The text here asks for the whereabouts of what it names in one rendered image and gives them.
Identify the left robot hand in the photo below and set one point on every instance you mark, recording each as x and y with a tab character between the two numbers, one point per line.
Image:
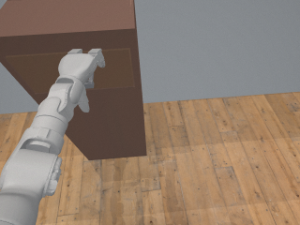
81	66

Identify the robot left upper arm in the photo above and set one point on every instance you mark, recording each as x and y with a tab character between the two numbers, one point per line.
31	176

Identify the drawer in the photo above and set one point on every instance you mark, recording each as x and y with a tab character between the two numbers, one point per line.
40	70

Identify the cabinet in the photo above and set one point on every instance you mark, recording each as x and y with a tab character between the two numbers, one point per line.
114	126

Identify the handle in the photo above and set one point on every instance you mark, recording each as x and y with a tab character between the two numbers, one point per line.
90	84

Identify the left robot forearm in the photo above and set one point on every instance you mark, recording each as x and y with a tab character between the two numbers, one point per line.
46	133

